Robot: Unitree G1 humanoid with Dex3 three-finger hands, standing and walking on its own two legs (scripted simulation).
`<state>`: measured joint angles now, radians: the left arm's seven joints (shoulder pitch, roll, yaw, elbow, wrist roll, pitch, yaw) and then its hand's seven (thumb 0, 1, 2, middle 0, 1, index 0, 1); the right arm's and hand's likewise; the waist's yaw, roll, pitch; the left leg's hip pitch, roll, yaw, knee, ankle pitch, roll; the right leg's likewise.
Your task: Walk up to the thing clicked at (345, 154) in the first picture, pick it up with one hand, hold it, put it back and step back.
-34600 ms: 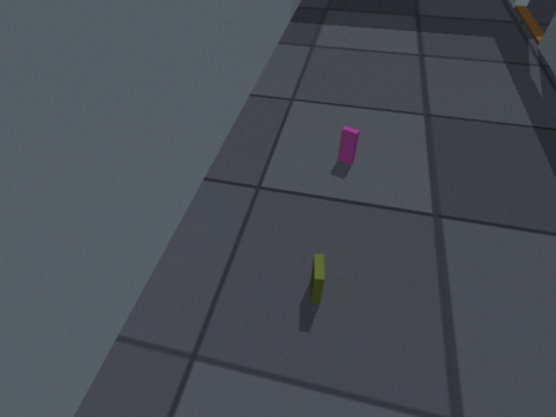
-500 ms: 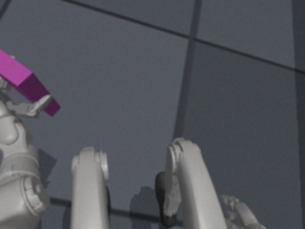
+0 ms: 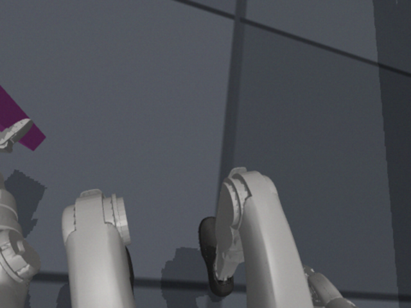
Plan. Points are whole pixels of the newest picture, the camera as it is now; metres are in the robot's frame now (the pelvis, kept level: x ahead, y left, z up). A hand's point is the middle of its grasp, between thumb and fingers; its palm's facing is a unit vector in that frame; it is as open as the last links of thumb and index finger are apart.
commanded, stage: crouch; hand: left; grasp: from the side
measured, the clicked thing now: out of the picture +0.47 +0.30 -0.08
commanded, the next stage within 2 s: lower in 0.26 s
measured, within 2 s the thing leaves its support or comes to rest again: neither
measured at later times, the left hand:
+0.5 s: hand out of the picture +0.47 +0.32 -0.12, palm faces +0.45 -0.89 -0.04, open 11.9 cm
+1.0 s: hand (11, 130) +0.47 +0.32 -0.17, palm faces +0.44 -0.90 -0.06, open 11.9 cm
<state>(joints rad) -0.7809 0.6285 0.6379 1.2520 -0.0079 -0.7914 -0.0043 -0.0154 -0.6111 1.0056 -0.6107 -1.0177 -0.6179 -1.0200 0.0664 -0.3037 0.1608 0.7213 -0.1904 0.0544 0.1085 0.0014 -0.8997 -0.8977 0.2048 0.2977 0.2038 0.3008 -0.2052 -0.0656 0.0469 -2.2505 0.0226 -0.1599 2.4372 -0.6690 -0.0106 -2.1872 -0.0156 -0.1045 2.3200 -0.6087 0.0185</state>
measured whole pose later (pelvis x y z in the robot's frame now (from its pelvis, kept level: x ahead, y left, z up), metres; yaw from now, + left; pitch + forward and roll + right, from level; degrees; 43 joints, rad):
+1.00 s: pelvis +0.00 +0.01 -0.03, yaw -5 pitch +20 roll -14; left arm -0.72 0.81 0.69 1.34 -0.03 -0.90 -0.02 -0.02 -0.61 1.01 -0.60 -1.03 -0.61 -1.03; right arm -0.06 -0.37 0.35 0.62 -0.29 0.06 0.14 0.00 -0.90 -0.90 0.21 0.30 0.20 0.30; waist -0.25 -0.18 0.24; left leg -2.27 0.02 -0.27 2.60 -0.71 0.00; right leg -2.15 0.01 -0.18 2.40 -0.61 0.05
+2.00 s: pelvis -0.01 +0.02 -0.04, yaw -8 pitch +14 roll -17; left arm -0.72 0.92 0.68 1.46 -0.05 -1.00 0.03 -0.02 -0.58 0.95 -0.62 -0.98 -0.63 -0.98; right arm -0.16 -0.39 0.48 0.56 -0.34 0.06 0.13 0.00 -0.89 -0.89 0.21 0.30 0.21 0.30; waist -0.26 -0.26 0.32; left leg -2.23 0.03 -0.34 2.65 -0.71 0.01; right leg -2.10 0.05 -0.24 2.38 -0.58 0.07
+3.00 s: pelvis +0.00 +0.01 +0.00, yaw -3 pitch +24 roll -13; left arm -0.56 0.81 0.65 1.08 0.01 -0.50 -0.18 -0.01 -0.46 0.09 -0.09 -0.15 -0.11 -0.12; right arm 0.00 -0.32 0.21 0.60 -0.10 0.10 0.08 0.00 -0.87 -0.89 0.21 0.30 0.21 0.30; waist -0.14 -0.12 0.05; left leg -2.24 0.03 -0.20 2.48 -0.68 0.02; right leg -2.13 0.01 -0.15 2.30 -0.60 0.04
